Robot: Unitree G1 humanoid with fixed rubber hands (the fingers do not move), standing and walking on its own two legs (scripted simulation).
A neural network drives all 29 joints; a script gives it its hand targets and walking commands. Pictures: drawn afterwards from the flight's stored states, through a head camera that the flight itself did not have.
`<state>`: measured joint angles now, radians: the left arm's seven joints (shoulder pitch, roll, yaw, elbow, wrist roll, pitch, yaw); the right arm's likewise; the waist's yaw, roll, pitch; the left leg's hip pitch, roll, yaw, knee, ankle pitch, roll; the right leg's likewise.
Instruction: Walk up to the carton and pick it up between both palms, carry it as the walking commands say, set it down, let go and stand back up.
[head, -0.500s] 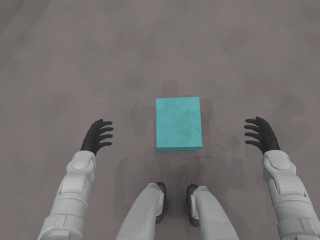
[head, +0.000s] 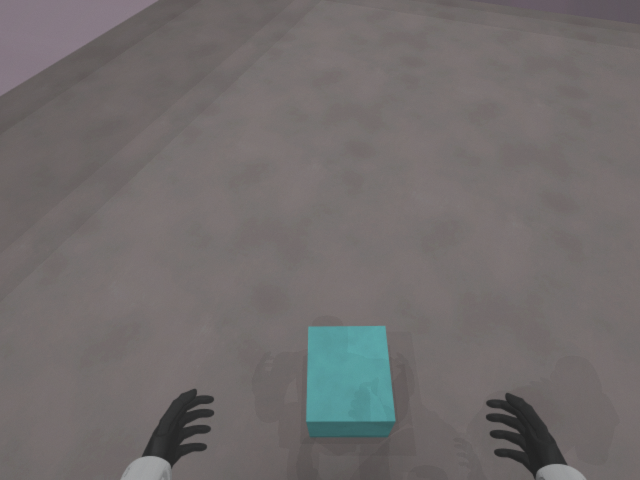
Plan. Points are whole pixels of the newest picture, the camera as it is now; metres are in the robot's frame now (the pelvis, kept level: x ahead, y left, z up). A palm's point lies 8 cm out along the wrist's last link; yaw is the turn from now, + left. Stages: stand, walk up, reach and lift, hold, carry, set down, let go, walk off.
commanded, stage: let go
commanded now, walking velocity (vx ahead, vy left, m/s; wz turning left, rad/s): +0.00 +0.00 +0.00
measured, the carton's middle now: (347, 381) +0.44 -0.01 -0.68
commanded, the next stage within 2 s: stand in 0.38 s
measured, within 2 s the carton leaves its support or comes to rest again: neither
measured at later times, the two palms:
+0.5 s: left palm (155, 467) +0.13 +0.25 -0.09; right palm out of the picture +0.13 -0.24 -0.09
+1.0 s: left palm out of the picture +0.00 +0.24 -0.15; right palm out of the picture +0.00 -0.20 -0.15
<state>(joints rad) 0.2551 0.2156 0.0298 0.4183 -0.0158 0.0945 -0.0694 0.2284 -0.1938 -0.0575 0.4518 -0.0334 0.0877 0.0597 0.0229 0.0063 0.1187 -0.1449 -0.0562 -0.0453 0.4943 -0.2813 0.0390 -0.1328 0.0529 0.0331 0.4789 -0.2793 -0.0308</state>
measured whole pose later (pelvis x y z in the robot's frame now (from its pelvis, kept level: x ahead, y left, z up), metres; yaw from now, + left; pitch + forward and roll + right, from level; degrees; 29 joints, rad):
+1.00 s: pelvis +0.04 +0.02 -0.01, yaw -1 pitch +3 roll +0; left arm 0.51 0.17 -0.03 1.01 0.03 -0.04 0.03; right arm 0.49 -0.16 0.03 1.03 -0.03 -0.04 -0.02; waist 0.00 -0.01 -0.24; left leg -0.25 -0.07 -0.01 0.55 -0.35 0.07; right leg -0.25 0.03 0.05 0.55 -0.35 -0.01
